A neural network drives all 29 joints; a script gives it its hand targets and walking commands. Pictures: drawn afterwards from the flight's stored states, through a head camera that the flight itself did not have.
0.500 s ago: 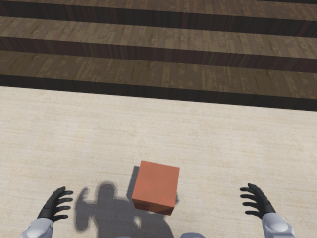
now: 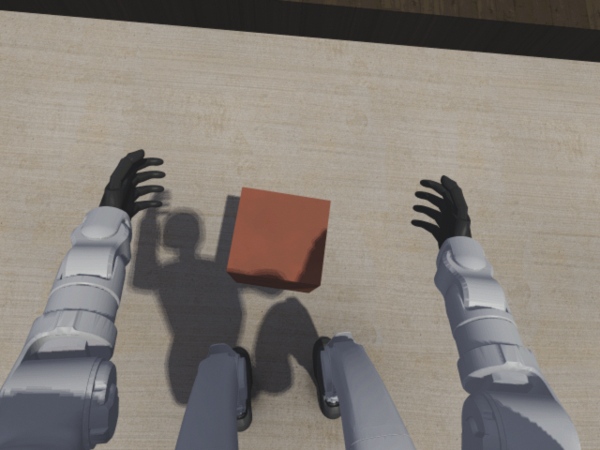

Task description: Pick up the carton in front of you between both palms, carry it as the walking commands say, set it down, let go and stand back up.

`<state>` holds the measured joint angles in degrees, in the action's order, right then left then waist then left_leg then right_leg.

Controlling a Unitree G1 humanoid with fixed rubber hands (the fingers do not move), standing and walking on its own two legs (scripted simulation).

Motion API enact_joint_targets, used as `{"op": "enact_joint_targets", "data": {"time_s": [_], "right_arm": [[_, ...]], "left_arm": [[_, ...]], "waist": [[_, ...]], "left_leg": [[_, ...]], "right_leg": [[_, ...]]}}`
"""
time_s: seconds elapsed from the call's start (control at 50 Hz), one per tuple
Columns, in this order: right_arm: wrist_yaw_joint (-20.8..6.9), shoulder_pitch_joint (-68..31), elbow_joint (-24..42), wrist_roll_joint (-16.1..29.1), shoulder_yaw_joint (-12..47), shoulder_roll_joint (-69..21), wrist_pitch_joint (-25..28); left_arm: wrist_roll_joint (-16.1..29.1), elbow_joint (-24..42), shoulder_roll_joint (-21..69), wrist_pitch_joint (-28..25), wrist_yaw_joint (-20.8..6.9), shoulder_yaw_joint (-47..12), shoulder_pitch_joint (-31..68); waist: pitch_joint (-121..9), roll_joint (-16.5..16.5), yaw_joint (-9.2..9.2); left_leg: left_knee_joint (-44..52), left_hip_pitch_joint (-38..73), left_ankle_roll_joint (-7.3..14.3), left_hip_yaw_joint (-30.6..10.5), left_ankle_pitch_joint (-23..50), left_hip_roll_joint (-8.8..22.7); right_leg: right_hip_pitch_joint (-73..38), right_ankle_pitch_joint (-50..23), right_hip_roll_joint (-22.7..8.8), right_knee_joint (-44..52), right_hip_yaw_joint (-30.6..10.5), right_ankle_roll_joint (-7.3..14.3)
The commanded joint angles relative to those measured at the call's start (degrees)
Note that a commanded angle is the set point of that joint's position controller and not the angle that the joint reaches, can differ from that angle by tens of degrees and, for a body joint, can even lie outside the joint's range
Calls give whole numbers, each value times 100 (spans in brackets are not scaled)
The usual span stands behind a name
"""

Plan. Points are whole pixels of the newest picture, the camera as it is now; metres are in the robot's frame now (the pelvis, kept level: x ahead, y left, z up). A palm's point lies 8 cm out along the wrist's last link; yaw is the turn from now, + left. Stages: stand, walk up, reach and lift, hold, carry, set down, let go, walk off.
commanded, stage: reach and lift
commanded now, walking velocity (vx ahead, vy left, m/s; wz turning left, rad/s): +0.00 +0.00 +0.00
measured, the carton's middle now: (279, 245) +0.46 -0.02 -0.55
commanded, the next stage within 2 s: none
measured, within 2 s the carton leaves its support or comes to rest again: leaves its support in 1.98 s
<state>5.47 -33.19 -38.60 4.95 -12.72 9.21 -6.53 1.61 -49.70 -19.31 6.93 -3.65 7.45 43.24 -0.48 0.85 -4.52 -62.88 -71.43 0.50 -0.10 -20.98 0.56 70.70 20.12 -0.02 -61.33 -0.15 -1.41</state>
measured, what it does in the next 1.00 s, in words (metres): lowers itself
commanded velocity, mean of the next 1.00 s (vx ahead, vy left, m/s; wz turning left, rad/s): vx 0.00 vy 0.00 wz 0.00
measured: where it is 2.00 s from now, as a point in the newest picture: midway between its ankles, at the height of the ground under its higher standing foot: (285, 398)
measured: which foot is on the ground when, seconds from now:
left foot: down 0.00-1.00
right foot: down 0.00-1.00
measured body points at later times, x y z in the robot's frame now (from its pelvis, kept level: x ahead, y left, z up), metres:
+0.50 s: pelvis -0.01 +0.01 -0.08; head +0.30 +0.03 +0.25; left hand +0.52 +0.17 -0.22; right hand +0.44 -0.21 -0.21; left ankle +0.07 +0.11 -0.64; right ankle +0.07 -0.13 -0.64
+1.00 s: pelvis -0.06 +0.00 -0.27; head +0.30 +0.01 +0.00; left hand +0.51 +0.16 -0.44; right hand +0.44 -0.21 -0.44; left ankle +0.06 +0.11 -0.64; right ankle +0.07 -0.13 -0.64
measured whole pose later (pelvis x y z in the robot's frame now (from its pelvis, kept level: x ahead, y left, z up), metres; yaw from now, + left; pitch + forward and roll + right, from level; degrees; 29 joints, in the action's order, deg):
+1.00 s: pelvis -0.06 +0.00 -0.27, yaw -2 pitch +42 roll -4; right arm 10.4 -68.9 -55.4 12.7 -12.5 10.6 -2.7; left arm 10.6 -67.7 -26.6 4.4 2.1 -1.2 80.9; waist 11.0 -0.4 -5.5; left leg -117.3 -130.5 0.9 -1.8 -28.8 0.3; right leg 128.9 28.2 0.7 -115.1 0.5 -2.5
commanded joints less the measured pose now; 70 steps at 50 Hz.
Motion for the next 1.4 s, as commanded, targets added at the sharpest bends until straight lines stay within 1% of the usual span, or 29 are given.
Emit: {"op": "enact_joint_targets", "data": {"time_s": [0.0,0.04,0.08,0.12,0.16,0.22,0.28,0.34,0.42,0.46,0.52,0.62,0.7,0.76,0.8,0.86,0.9,0.94,1.02,1.08,1.1,1.14,1.2,1.24,1.26,1.3,1.34,1.38], "right_arm": [[124,-1762,471,2,-247,495,-79],[180,-2378,365,-5,-351,413,-225],[230,-2906,253,-47,-496,331,-355],[277,-3233,164,-142,-670,262,-444],[311,-3328,137,-265,-843,216,-483],[290,-3276,161,-453,-1073,156,-431],[179,-3207,151,-606,-1249,64,-237],[50,-3107,48,-710,-1380,-16,21],[-78,-2809,-267,-763,-1454,-30,313],[-107,-2704,-403,-704,-1428,15,429],[-93,-2681,-517,-482,-1262,148,579],[80,-2782,-371,132,-725,437,711],[262,-3042,-1,553,-349,708,660],[389,-3370,41,718,-192,801,543],[449,-3675,-118,768,-132,786,475],[493,-4198,-553,781,-86,747,429],[506,-4492,-895,765,-63,745,436],[507,-4690,-1219,764,-32,763,469],[498,-5011,-1715,807,43,860,587],[510,-5232,-1797,934,155,900,713],[496,-5263,-1812,1130,318,737,756],[437,-5309,-2074,1445,622,605,780],[462,-5446,-1978,1669,792,632,794],[509,-5446,-1830,1762,821,582,797],[526,-5364,-1840,1785,830,555,792],[563,-5075,-1959,1733,757,544,789],[574,-4882,-2149,1560,602,563,796],[564,-4802,-2212,1357,451,574,821]], "left_arm": [[15,161,-851,45,-47,180,2127],[7,-113,-954,158,-87,200,2831],[-26,-371,-1037,253,-129,217,3491],[-112,-601,-1110,322,-154,256,3980],[-251,-772,-1153,361,-161,322,4243],[-493,-909,-1079,349,-149,432,4356],[-689,-928,-848,235,-107,534,4254],[-781,-875,-541,82,-27,587,4033],[-797,-821,-244,-109,133,583,3595],[-726,-716,-206,-202,223,514,3460],[-507,-477,-264,-329,358,303,3422],[10,7,-590,-437,550,-170,3650],[392,350,-911,-400,644,-420,3962],[595,263,-1048,-306,664,-560,4271],[711,3,-1096,-267,653,-636,4503],[833,-576,-1187,-267,619,-703,4887],[880,-1008,-1253,-298,596,-746,5104],[916,-1409,-1322,-347,578,-799,5247],[1022,-1899,-1447,-486,568,-958,5520],[1154,-1842,-1519,-612,606,-1105,5765],[1191,-1704,-1497,-667,628,-1184,5846],[1274,-1635,-1554,-740,663,-1308,5936],[1296,-1383,-1666,-758,704,-1308,6058],[1276,-1221,-1633,-736,720,-1342,6095],[1265,-1179,-1585,-716,719,-1365,6056],[1234,-1181,-1422,-677,701,-1390,5864],[1187,-1339,-1260,-643,657,-1365,5679],[1138,-1451,-1155,-632,622,-1312,5544]], "waist": [[-4022,220,-125],[-4129,265,-182],[-4353,322,-261],[-4700,412,-343],[-5096,520,-404],[-5457,679,-457],[-5390,756,-445],[-5289,767,-400],[-5181,748,-337],[-5256,760,-312],[-5580,801,-279],[-6613,951,-237],[-7285,1007,-185],[-7066,929,-202],[-6565,827,-226],[-5729,651,-246],[-5284,553,-247],[-4951,482,-236],[-4571,423,-211],[-4759,430,-188],[-4906,465,-76],[-5098,520,113],[-5365,565,233],[-5534,664,252],[-5601,735,250],[-5582,833,143],[-5183,817,12],[-4861,771,-69]], "left_leg": [[496,1889,-84,-85,513,-302],[443,1649,-63,-45,92,-321],[350,1498,-47,-26,-123,-354],[271,1470,-41,-24,-178,-390],[229,1598,-35,-32,-81,-420],[204,1786,-32,-89,271,-449],[75,1698,-53,-166,708,-435],[-261,1362,-88,-242,1211,-412],[-971,659,-124,-344,1746,-381],[-1390,313,-132,-370,1992,-380],[-2032,-19,-131,-385,2366,-379],[-3028,-21,-143,-347,2732,-358],[-3576,28,-150,-244,2451,-321],[-3815,-393,-119,-158,1653,-281],[-3936,-929,-91,-127,951,-234],[-4114,-1761,-46,-143,59,-151],[-4242,-2169,-22,-179,-319,-99],[-4369,-2458,-5,-216,-518,-51],[-4664,-2781,9,-284,-525,28],[-4891,-2701,4,-282,-278,51],[-4934,-2597,11,-255,-125,48],[-5072,-2323,36,-248,229,65],[-5218,-2036,52,-213,427,79],[-5265,-1800,58,-195,566,74],[-5289,-1688,48,-182,679,63],[-5308,-1572,15,-184,810,36],[-5286,-1778,-16,-238,767,16],[-5248,-2020,-32,-283,733,-5]], "right_leg": [[-1299,-720,271,468,230,-232],[-1096,-277,266,402,306,-230],[-928,-46,278,302,375,-234],[-778,10,296,211,438,-246],[-665,-80,310,163,494,-267],[-400,-355,345,107,564,-276],[114,-633,376,-52,614,-259],[780,-938,405,-386,624,-255],[1682,-1223,407,-1071,582,-292],[2042,-1373,400,-1461,544,-308],[2435,-1635,389,-2019,490,-319],[2670,-1960,370,-2908,461,-336],[2555,-1866,357,-3498,513,-335],[2528,-1403,320,-3790,558,-313],[2588,-912,270,-3948,557,-297],[2760,-217,185,-4179,505,-282],[2855,86,141,-4332,456,-279],[2884,220,114,-4487,408,-279],[2880,125,97,-4828,321,-264],[2690,-187,112,-5043,285,-254],[2592,-350,139,-5100,278,-246],[2636,-597,177,-5254,270,-238],[2661,-711,227,-5324,281,-241],[2746,-801,274,-5329,304,-235],[2745,-868,291,-5345,319,-230],[2852,-902,307,-5346,362,-220],[3158,-780,305,-5315,379,-216],[3369,-711,305,-5289,381,-221]]}}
